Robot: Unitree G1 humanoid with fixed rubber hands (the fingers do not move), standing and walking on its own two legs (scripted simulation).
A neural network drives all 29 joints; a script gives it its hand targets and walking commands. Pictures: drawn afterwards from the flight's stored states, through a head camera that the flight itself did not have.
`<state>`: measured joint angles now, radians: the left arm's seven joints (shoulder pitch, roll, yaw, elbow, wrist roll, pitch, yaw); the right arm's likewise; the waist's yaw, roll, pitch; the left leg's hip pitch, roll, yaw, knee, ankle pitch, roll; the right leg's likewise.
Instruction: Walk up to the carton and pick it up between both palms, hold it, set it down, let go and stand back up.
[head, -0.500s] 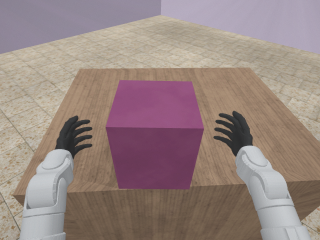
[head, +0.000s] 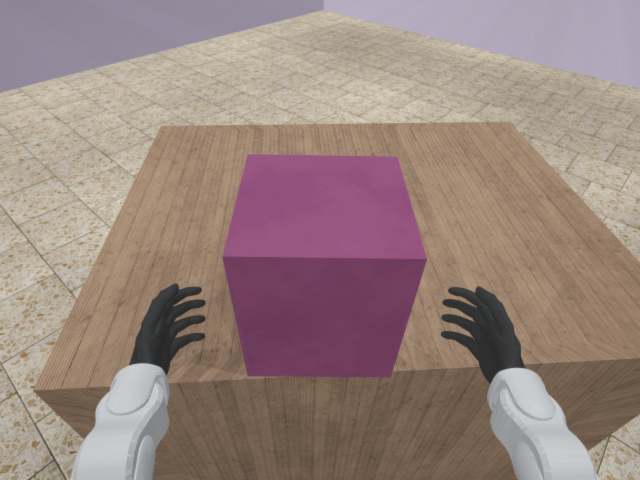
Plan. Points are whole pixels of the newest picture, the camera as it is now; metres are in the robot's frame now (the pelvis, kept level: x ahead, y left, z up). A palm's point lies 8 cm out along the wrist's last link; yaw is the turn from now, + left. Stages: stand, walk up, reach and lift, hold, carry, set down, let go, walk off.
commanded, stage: set down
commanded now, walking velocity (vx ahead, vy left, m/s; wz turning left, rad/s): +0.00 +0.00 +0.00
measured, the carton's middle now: (321, 268) +0.40 +0.01 +0.07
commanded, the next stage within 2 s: let go in 1.20 s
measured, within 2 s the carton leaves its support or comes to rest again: neither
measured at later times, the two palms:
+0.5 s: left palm (150, 444) +0.19 +0.21 +0.00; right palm (502, 422) +0.22 -0.20 +0.00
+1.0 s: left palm (148, 476) +0.18 +0.22 -0.05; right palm (493, 441) +0.21 -0.21 -0.05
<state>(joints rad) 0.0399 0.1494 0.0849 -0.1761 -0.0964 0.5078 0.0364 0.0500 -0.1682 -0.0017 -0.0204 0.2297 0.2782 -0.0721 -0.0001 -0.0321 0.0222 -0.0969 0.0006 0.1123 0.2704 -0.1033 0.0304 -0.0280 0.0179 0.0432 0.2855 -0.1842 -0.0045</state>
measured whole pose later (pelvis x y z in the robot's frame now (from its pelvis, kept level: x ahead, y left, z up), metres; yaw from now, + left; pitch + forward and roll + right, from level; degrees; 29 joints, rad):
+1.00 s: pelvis +0.02 -0.01 +0.00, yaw +1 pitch -2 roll +0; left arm 0.26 0.20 0.01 0.30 -0.02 0.13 -0.01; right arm 0.20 -0.15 -0.01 0.50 0.04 -0.10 -0.01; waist 0.05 -0.03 0.05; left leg -0.12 0.01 0.09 0.30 -0.14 0.01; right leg -0.03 0.03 0.02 0.28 -0.21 -0.02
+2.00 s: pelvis +0.01 -0.01 -0.01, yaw +3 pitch +0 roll -1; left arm 0.34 0.24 -0.01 0.65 0.04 -0.03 0.01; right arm 0.29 -0.21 -0.04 0.83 -0.06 -0.01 0.03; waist 0.01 0.01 -0.01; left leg -0.29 0.03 0.05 0.49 -0.22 0.01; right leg -0.17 0.04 -0.02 0.44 -0.28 -0.03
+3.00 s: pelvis -0.01 +0.00 -0.01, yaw +2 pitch +0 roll -1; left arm 0.41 0.13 -0.02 1.11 0.02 -0.03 0.03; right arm 0.35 -0.13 -0.01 1.12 -0.02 -0.01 -0.02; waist 0.00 0.00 -0.01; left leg -0.28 0.00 0.07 0.44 -0.15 0.05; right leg -0.19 0.02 0.00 0.43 -0.24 0.00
